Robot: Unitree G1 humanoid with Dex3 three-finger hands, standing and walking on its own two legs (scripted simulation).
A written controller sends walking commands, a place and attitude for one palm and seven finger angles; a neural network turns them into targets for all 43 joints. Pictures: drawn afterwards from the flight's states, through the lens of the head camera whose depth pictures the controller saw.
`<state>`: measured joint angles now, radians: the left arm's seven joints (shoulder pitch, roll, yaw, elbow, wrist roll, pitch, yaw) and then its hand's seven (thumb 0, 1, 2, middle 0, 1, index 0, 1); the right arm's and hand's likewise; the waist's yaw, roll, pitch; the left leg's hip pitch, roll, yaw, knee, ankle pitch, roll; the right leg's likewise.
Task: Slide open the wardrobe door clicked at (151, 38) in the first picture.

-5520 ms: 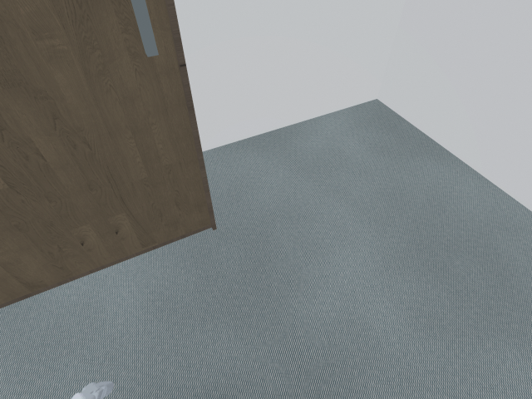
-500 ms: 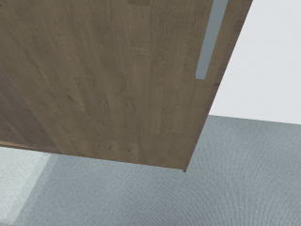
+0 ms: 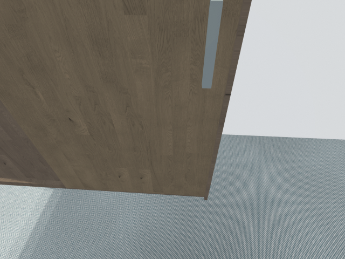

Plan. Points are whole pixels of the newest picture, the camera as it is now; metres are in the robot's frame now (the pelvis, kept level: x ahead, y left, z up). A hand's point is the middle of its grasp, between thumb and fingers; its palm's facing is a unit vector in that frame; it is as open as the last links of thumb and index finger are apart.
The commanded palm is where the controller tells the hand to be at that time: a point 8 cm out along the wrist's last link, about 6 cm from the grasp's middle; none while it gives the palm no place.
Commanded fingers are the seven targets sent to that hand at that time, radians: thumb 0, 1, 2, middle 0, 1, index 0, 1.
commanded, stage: come to a stop and stand still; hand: right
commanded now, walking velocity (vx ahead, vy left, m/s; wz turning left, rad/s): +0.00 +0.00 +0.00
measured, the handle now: (210, 44) +0.61 -0.08 +0.23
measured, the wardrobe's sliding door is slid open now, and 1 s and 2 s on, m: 0.00 0.00 0.00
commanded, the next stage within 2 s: look again from close up in 0.18 s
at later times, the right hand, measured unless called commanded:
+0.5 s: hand out of the picture +0.00 -0.17 -0.18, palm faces +0.02 +0.98 -0.18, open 7.4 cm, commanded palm none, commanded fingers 0.00 -0.90 -0.90 0.20 0.30 0.20 0.30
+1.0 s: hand out of the picture +0.01 -0.17 -0.17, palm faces +0.02 +0.98 -0.19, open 7.4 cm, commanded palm none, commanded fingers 0.00 -0.90 -0.90 0.20 0.30 0.20 0.30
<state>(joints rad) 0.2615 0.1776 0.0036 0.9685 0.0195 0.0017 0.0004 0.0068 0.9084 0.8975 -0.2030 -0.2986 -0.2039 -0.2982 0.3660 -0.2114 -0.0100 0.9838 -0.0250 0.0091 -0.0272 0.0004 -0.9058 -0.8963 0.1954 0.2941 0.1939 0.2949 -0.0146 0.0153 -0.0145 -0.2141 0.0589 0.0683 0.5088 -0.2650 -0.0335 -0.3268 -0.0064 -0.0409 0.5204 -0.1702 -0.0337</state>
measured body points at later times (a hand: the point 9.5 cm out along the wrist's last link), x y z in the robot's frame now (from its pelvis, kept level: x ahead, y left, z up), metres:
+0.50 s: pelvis +0.00 +0.01 +0.00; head +0.00 -0.01 +0.45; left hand +0.02 +0.25 -0.14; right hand +0.00 -0.22 -0.16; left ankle +0.00 +0.15 -0.73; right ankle +0.07 -0.10 -0.73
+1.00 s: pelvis +0.01 +0.01 +0.01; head +0.01 +0.00 +0.46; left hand +0.04 +0.25 -0.14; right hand +0.01 -0.22 -0.16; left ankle +0.00 +0.15 -0.73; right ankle +0.07 -0.10 -0.73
